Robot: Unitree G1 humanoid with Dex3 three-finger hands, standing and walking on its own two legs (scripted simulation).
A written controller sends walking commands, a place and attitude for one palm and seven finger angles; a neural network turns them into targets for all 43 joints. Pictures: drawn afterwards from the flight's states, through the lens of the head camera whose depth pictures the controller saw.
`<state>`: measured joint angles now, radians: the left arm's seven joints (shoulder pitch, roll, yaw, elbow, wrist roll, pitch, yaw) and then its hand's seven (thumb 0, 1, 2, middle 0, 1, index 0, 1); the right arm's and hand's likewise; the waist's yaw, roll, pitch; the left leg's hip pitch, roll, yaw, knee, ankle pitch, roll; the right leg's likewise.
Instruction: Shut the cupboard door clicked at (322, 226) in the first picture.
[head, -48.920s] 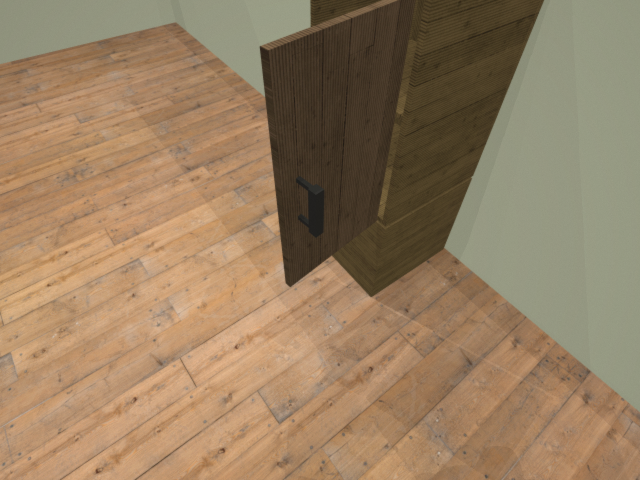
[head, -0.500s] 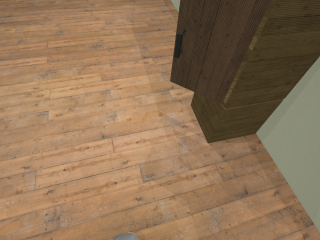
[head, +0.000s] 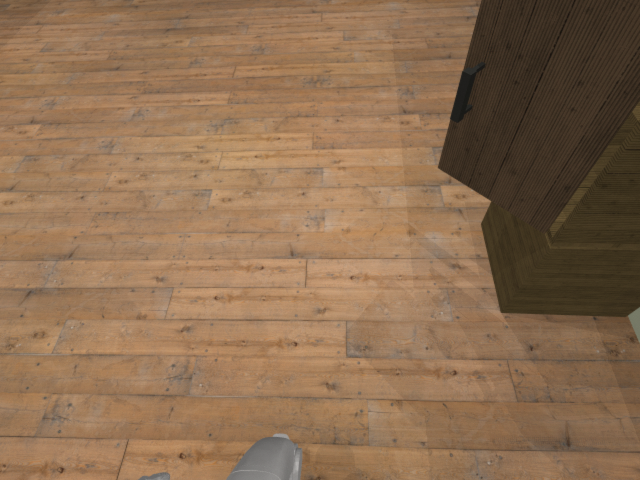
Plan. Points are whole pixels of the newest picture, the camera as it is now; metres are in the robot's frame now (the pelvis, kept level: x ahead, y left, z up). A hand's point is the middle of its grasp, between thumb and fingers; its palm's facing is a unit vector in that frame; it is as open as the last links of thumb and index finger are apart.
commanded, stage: walk to a spot facing it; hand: left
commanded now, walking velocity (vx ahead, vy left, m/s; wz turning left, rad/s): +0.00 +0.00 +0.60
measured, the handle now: (468, 92) +0.89 -0.31 -0.07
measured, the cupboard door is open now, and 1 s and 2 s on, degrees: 45 45 45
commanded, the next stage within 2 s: turn to face it in 0.84 s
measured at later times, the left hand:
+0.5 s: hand out of the picture +0.11 +0.26 -0.16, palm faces +0.32 -0.91 -0.25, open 7.4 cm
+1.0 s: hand (176, 456) +0.17 +0.24 -0.18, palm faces +0.60 -0.76 -0.24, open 7.3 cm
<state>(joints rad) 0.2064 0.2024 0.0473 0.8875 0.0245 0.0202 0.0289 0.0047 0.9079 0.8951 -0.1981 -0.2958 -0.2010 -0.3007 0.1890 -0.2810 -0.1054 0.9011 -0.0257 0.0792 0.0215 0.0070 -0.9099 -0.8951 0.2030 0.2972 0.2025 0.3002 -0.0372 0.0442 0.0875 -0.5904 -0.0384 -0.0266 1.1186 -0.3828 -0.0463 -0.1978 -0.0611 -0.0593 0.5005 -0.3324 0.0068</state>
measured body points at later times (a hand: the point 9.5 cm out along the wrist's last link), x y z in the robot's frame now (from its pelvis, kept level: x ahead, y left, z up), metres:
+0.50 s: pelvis +0.11 +0.03 +0.00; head +0.15 +0.04 +0.44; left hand +0.09 +0.31 -0.14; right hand +0.24 -0.18 -0.15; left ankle +0.04 +0.14 -0.74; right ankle +0.21 -0.09 -0.70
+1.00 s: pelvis +0.27 +0.06 -0.01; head +0.31 +0.10 +0.43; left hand +0.14 +0.28 -0.16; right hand +0.51 -0.07 -0.15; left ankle +0.27 +0.19 -0.73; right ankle +0.28 -0.06 -0.74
